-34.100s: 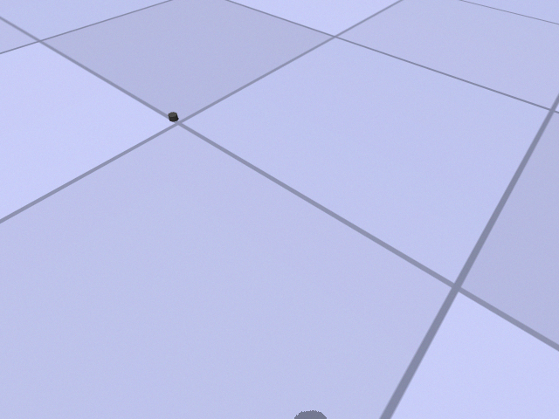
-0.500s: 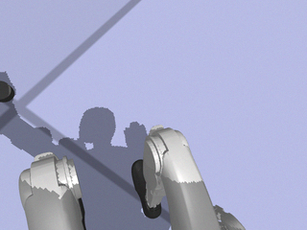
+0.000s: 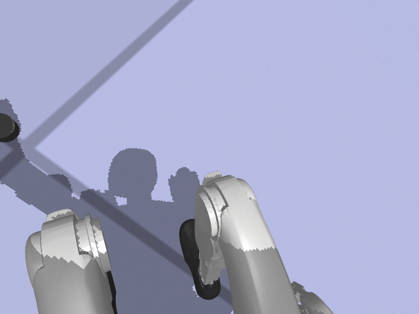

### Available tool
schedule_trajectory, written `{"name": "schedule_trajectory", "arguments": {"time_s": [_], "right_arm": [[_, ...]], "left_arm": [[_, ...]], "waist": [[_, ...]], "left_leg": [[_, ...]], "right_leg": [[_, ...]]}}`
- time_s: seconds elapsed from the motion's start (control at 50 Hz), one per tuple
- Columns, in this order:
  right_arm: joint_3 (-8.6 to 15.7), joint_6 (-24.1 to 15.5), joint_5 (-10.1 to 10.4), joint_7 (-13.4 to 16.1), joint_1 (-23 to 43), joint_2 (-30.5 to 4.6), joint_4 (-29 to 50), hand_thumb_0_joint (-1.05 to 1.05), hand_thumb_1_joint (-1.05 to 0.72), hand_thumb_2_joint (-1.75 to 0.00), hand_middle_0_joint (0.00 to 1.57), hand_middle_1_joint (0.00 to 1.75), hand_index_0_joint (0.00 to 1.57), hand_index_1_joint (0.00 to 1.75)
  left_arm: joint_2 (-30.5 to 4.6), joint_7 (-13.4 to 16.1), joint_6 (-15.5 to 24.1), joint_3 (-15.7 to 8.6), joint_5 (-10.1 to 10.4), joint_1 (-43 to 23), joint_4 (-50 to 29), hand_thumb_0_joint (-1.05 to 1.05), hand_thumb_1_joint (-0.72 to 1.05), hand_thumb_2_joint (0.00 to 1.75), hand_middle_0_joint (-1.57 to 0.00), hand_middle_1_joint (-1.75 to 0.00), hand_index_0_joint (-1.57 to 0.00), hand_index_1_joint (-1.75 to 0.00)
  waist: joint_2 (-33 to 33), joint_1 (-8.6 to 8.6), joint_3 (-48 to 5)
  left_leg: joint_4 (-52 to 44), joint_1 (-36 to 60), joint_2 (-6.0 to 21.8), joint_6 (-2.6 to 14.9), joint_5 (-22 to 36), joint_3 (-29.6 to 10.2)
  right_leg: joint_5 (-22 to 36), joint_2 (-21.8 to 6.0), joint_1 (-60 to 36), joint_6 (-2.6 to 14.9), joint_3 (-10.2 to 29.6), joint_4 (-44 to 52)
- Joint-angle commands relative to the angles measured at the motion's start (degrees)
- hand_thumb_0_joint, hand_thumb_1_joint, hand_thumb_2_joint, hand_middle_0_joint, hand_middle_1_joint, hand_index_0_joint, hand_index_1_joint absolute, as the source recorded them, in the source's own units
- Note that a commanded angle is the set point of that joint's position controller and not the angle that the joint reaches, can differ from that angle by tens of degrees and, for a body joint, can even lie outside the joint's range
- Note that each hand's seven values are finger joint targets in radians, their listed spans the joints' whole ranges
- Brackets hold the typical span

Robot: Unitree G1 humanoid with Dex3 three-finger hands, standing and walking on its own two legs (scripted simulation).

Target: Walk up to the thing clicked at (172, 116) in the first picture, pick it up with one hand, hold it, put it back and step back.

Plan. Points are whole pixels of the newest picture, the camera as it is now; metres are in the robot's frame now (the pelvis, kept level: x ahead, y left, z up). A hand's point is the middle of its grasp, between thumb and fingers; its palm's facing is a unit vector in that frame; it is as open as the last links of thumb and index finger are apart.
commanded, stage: rise first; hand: left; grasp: from above
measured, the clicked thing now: (1, 127) +0.51 +0.29 -0.30
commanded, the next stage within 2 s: approach in 0.94 s
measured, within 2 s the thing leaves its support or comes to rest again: neither
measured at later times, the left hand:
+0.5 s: hand out of the picture +0.47 +0.32 -0.19, palm faces -0.46 -0.09 -0.88, open 12.2 cm
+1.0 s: hand out of the picture +0.47 +0.32 -0.19, palm faces -0.45 -0.09 -0.89, open 12.5 cm
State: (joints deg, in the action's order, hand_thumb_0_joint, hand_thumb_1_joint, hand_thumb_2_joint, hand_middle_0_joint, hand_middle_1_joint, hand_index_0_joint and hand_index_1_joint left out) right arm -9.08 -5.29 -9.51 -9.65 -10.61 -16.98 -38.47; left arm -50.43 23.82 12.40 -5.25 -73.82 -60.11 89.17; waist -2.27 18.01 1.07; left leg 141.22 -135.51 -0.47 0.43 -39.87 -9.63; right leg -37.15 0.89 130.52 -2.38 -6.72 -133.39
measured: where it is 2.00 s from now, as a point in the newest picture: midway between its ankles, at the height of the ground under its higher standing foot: (157, 293)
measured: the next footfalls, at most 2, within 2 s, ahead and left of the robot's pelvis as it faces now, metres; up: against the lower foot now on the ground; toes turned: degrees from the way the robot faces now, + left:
none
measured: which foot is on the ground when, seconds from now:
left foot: down 0.00-1.00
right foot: down 0.00-1.00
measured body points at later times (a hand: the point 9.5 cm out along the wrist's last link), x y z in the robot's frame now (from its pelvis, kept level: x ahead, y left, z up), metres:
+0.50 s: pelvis +0.00 +0.00 +0.00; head +0.26 +0.10 +0.35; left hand +0.49 +0.32 -0.14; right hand +0.04 -0.27 -0.08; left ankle +0.07 +0.12 -0.28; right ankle +0.11 -0.12 -0.28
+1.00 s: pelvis +0.00 +0.00 +0.00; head +0.26 +0.10 +0.35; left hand +0.49 +0.32 -0.14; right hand +0.05 -0.27 -0.08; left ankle +0.07 +0.12 -0.28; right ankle +0.11 -0.12 -0.28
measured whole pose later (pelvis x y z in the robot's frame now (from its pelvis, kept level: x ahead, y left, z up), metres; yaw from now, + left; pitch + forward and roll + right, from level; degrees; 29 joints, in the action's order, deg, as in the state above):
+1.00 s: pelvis +0.00 +0.00 +0.00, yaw +0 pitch +33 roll -11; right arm -9.1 -5.4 -9.7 -9.6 -10.5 -17.4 -37.9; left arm -50.9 23.6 13.2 -4.9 -74.4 -60.8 88.6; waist -2.7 18.0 1.3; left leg 141.4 -135.5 -0.5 0.3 -40.0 -9.9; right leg -37.2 0.9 130.5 -2.4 -6.9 -133.5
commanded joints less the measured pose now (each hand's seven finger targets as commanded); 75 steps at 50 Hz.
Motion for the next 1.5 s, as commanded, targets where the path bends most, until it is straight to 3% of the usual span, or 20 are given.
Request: {"name": "schedule_trajectory", "arguments": {"time_s": [0.0,0.12,0.18,0.32,0.34,0.46,0.56,0.6,0.62,0.78,0.82,0.84,0.94,1.08,1.14,1.18,1.22,1.32,1.38,1.48], "right_arm": [[5.08,0.11,0.16,0.76,-12.67,-16.44,-0.07,0.00,-0.89,-0.89,0.20,0.30,0.20,0.30],[5.17,0.14,0.08,0.81,-12.80,-16.29,0.02,0.00,-0.89,-0.89,0.20,0.30,0.20,0.30],[5.38,-0.19,-0.22,0.56,-13.15,-16.69,-0.11,0.00,-0.89,-0.89,0.20,0.30,0.20,0.30],[5.26,-0.30,-0.11,0.72,-12.72,-16.50,0.26,0.00,-0.89,-0.89,0.20,0.30,0.20,0.30],[5.13,-0.34,-0.18,0.57,-12.93,-16.29,0.17,0.00,-0.89,-0.89,0.20,0.30,0.20,0.30],[5.12,-0.35,-0.14,0.64,-13.12,-17.07,1.09,0.00,-0.89,-0.89,0.20,0.30,0.20,0.30],[4.93,-0.31,-0.03,0.57,-13.37,-17.44,0.77,0.00,-0.89,-0.89,0.20,0.30,0.20,0.30],[5.01,0.00,-0.02,0.68,-12.79,-17.35,1.34,0.00,-0.89,-0.89,0.20,0.30,0.20,0.30],[5.21,-0.01,-0.09,0.67,-13.00,-17.78,1.31,0.00,-0.89,-0.89,0.20,0.30,0.20,0.30],[5.14,0.12,-0.02,0.56,-12.82,-17.09,0.39,0.00,-0.89,-0.89,0.20,0.30,0.20,0.30],[5.15,-0.09,-0.13,0.57,-13.05,-17.07,0.53,0.00,-0.89,-0.89,0.20,0.30,0.20,0.30],[5.30,0.02,-0.09,0.70,-12.89,-17.02,0.23,0.00,-0.89,-0.89,0.20,0.30,0.20,0.30],[5.09,-0.04,-0.08,0.68,-13.02,-16.56,-0.03,0.00,-0.89,-0.89,0.20,0.30,0.20,0.30],[4.97,-0.33,-0.30,0.31,-13.48,-17.17,0.50,0.00,-0.89,-0.89,0.20,0.30,0.20,0.30],[4.93,-0.30,-0.33,0.42,-13.66,-16.44,0.48,0.00,-0.90,-0.89,0.20,0.30,0.20,0.30],[4.95,-0.70,-0.58,0.28,-14.21,-16.62,-0.29,0.00,-0.90,-0.89,0.20,0.30,0.20,0.30],[5.02,-0.96,-0.68,0.40,-14.77,-16.89,-0.42,0.00,-0.89,-0.89,0.20,0.30,0.20,0.30],[4.49,-1.04,-0.52,0.26,-14.68,-16.26,-0.36,0.00,-0.90,-0.89,0.20,0.30,0.20,0.30],[4.04,-0.22,0.21,0.27,-13.25,-15.97,0.55,0.00,-0.90,-0.89,0.20,0.30,0.20,0.30],[3.42,0.22,1.23,0.28,-12.55,-16.32,1.03,0.00,-0.90,-0.89,0.20,0.30,0.20,0.30]], "left_arm": [[-13.46,1.43,0.63,-1.08,0.25,-17.98,-7.95,0.00,-0.19,0.71,-0.37,-0.73,-0.37,-0.72],[-13.10,1.84,1.21,-0.93,-0.29,-18.66,-10.80,0.00,-0.20,0.73,-0.36,-0.73,-0.36,-0.73],[-11.78,1.90,0.69,-0.67,-0.30,-17.74,-7.54,0.00,-0.20,0.73,-0.36,-0.72,-0.36,-0.72],[-13.81,2.13,0.28,-1.67,-0.15,-17.01,-8.03,0.00,-0.20,0.72,-0.37,-0.71,-0.37,-0.71],[-12.82,1.89,0.22,-1.05,0.06,-17.79,-7.84,0.00,-0.19,0.71,-0.37,-0.72,-0.37,-0.72],[-14.22,1.20,-0.01,-1.73,-0.01,-16.78,-7.20,0.00,-0.22,0.74,-0.35,-0.73,-0.35,-0.73],[-14.05,0.90,0.39,-1.93,0.52,-16.17,-8.55,0.00,-0.23,0.75,-0.34,-0.74,-0.34,-0.74],[-15.82,1.24,0.68,-2.70,0.13,-16.84,-10.44,0.00,-0.21,0.74,-0.35,-0.72,-0.35,-0.72],[-14.76,1.19,0.64,-2.39,0.09,-16.62,-8.48,0.00,-0.21,0.73,-0.35,-0.72,-0.35,-0.72],[-14.14,1.43,0.96,-1.62,0.25,-16.87,-9.76,0.00,-0.25,0.77,-0.32,-0.74,-0.32,-0.75],[-12.99,1.20,1.03,-1.01,0.16,-17.87,-9.19,0.00,-0.26,0.78,-0.31,-0.76,-0.30,-0.76],[-13.78,1.50,1.19,-1.24,0.24,-18.79,-10.57,0.00,-0.26,0.78,-0.31,-0.76,-0.31,-0.76],[-14.06,2.01,0.99,-1.27,0.13,-18.26,-8.95,0.00,-0.26,0.77,-0.31,-0.76,-0.31,-0.76],[-10.90,1.63,0.37,0.22,-0.35,-18.19,-6.03,0.00,-0.25,0.77,-0.32,-0.80,-0.32,-0.79],[-10.98,2.23,0.57,0.56,0.09,-23.28,-11.07,0.00,-0.25,0.77,-0.32,-0.81,-0.32,-0.80],[-6.82,2.65,0.18,2.44,0.57,-24.33,-8.71,0.00,-0.25,0.75,-0.30,-0.82,-0.31,-0.81],[-8.11,3.27,-0.01,2.12,0.33,-25.75,-10.02,0.00,-0.26,0.76,-0.29,-0.82,-0.30,-0.81],[-10.28,5.11,-3.09,0.89,-0.86,-24.49,-7.45,0.00,-0.29,0.78,-0.28,-0.83,-0.29,-0.82],[-11.31,5.33,-5.75,-0.08,-0.10,-21.80,-6.27,0.00,-0.28,0.78,-0.28,-0.83,-0.29,-0.82],[-8.95,1.95,-8.85,1.64,2.27,-18.21,-0.55,0.00,-0.27,0.76,-0.29,-0.83,-0.30,-0.82]], "waist": [[22.73,1.58,-37.16],[25.75,0.65,-39.83],[24.06,1.88,-36.74],[24.73,0.46,-38.71],[23.84,1.56,-37.20],[21.35,1.77,-37.41],[23.95,1.14,-36.85],[26.33,0.20,-40.43],[24.95,1.22,-37.82],[24.96,0.87,-37.22],[23.56,2.21,-36.29],[24.58,1.13,-38.02],[23.82,1.16,-38.86],[23.74,2.94,-34.51],[25.42,2.78,-40.11],[24.81,4.84,-37.53],[25.37,4.95,-38.88],[26.64,3.09,-40.56],[26.73,0.86,-43.76],[19.54,2.58,-36.76]], "left_leg": [[-14.51,29.17,-0.20,0.80,10.93,5.13],[-15.44,32.60,-0.14,0.17,12.31,4.77],[-14.71,31.42,-0.13,0.29,11.80,4.66],[-14.55,31.56,-0.17,0.51,12.65,5.50],[-14.40,29.72,-0.10,0.71,11.34,5.46],[-13.84,28.74,-0.15,1.04,11.81,5.27],[-14.73,31.53,-0.18,0.11,13.59,4.38],[-14.91,33.76,0.00,-0.06,14.19,4.52],[-14.17,32.00,-0.12,0.04,13.45,4.43],[-14.94,30.80,-0.05,0.31,10.82,4.82],[-14.84,30.36,-0.02,0.50,10.44,4.51],[-14.94,31.25,-0.01,0.41,11.15,4.59],[-14.54,30.56,-0.05,0.61,12.22,5.00],[-14.83,30.39,-0.02,0.37,11.56,4.40],[-14.60,32.38,0.18,0.50,12.23,4.58],[-14.39,31.51,0.16,0.38,11.22,4.46],[-14.70,31.43,0.30,0.44,11.11,4.42],[-15.26,31.11,0.11,0.69,11.79,5.64],[-15.73,30.83,0.06,0.92,14.73,6.32],[-15.07,24.34,0.06,2.10,12.14,5.95]], "right_leg": [[11.20,1.69,-18.70,4.64,-4.46,11.84],[12.15,1.55,-18.32,4.90,-4.71,10.86],[11.62,1.53,-16.67,4.93,-4.87,11.03],[12.58,1.51,-18.92,4.75,-4.30,11.43],[11.59,1.65,-18.59,4.67,-4.43,11.56],[11.89,1.70,-20.02,4.46,-4.43,12.04],[12.39,1.47,-18.15,5.09,-4.95,11.08],[12.97,1.52,-19.05,5.07,-4.96,10.75],[12.42,1.43,-17.71,5.19,-5.08,10.85],[10.66,1.67,-17.57,5.01,-4.92,11.46],[10.63,1.68,-17.21,4.74,-5.07,11.49],[11.39,1.59,-17.86,4.78,-4.92,11.53],[12.56,1.77,-19.39,4.50,-4.77,11.37],[11.52,1.61,-16.29,4.87,-5.13,11.27],[12.88,1.85,-18.69,4.61,-5.01,11.39],[12.39,1.68,-16.87,4.68,-5.32,11.30],[12.36,1.90,-17.74,4.54,-5.40,11.77],[13.36,2.06,-19.56,4.51,-4.46,11.81],[15.91,2.17,-22.21,4.50,-3.78,11.69],[13.74,2.35,-21.89,4.12,-3.26,12.34]]}}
